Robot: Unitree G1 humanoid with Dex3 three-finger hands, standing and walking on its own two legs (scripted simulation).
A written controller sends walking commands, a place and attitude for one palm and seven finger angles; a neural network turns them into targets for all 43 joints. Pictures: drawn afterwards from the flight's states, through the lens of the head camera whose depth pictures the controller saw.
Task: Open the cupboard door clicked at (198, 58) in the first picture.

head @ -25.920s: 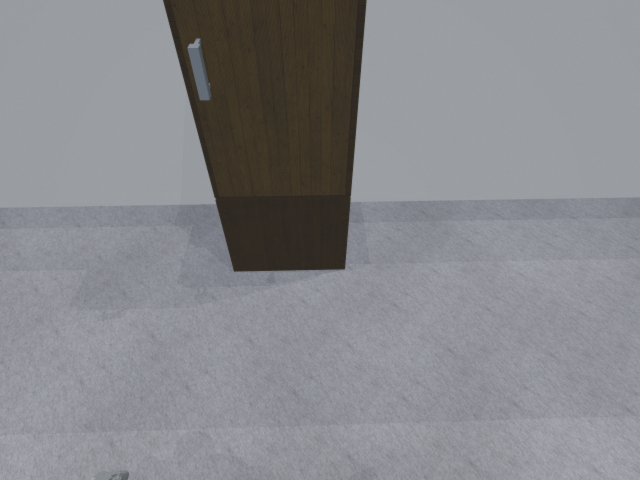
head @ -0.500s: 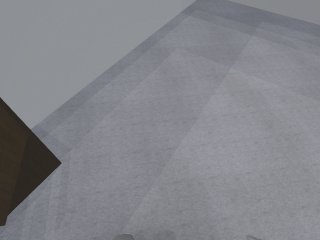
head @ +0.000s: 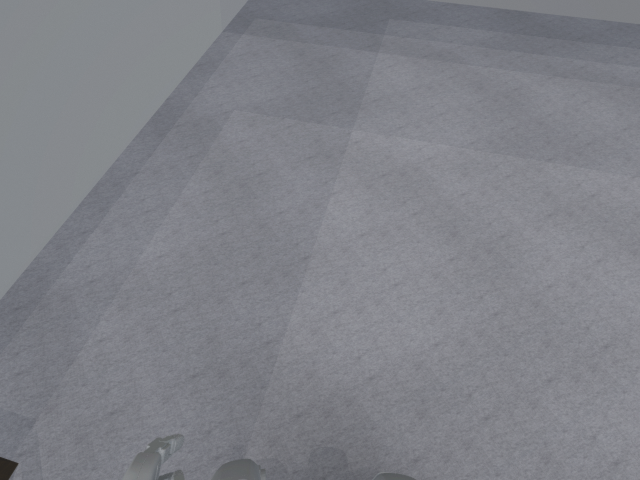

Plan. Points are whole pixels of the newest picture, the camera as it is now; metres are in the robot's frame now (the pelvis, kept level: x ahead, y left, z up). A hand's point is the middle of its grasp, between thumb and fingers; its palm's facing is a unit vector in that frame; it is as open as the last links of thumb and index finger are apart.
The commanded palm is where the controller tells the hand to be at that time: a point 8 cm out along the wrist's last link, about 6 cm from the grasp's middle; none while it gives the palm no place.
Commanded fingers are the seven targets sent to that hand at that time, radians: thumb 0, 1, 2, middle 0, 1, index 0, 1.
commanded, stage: walk to a spot facing it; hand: left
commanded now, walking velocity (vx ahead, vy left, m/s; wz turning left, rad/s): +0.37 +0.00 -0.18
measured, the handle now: out of the picture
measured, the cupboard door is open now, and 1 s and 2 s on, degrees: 44 44 44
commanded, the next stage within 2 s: turn to face it in 0.82 s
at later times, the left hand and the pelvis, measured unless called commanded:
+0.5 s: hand (245, 329) +0.36 +0.13 -0.16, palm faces -0.07 -0.98 -0.20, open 7.3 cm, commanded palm none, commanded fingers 0.00 0.90 0.90 -0.20 -0.30 -0.20 -0.30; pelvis +0.24 -0.04 -0.01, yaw -5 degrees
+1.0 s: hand (280, 225) +0.59 +0.09 -0.16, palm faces -0.05 -0.98 -0.21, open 7.4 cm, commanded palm none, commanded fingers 0.00 0.90 0.90 -0.20 -0.30 -0.20 -0.30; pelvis +0.49 -0.10 -0.01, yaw -4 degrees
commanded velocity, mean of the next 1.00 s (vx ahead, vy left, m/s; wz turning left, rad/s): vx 0.31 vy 0.00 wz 0.01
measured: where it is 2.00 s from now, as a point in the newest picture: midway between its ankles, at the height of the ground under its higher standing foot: (370, 308)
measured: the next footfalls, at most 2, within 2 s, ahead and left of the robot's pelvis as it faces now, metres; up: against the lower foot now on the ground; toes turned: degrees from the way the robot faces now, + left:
left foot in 0.16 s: +0.18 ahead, +0.15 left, +0.00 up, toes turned +5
right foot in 0.42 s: +0.30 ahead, -0.16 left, +0.00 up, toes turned -13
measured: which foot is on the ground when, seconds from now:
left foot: up 0.00-0.14, down 0.16-0.42, up 0.44-0.70, down 0.72-0.96, up 0.98-1.00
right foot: down 0.00-0.14, up 0.16-0.40, down 0.42-0.72, up 0.74-0.96, down 0.98-1.00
